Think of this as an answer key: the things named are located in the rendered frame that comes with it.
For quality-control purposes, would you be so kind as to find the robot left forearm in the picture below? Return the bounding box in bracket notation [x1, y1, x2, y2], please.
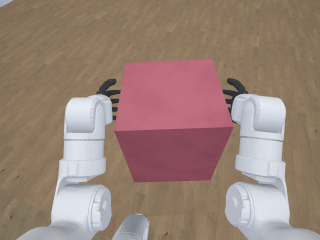
[51, 94, 113, 221]

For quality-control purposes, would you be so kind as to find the carton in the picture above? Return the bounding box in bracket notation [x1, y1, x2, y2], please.
[114, 59, 234, 183]

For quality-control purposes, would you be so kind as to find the left robot thigh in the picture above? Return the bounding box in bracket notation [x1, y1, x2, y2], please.
[112, 214, 150, 240]

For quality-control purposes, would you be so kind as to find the robot right upper arm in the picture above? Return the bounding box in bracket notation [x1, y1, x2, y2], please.
[225, 181, 320, 240]

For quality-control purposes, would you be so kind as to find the robot left upper arm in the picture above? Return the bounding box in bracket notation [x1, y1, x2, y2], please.
[16, 183, 112, 240]

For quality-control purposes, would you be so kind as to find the robot right forearm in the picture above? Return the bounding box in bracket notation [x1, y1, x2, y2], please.
[231, 94, 290, 220]

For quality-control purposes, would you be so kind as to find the robot right hand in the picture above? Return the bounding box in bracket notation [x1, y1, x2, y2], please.
[222, 78, 249, 124]

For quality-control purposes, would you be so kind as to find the robot left hand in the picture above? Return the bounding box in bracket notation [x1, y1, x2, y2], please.
[96, 79, 121, 121]

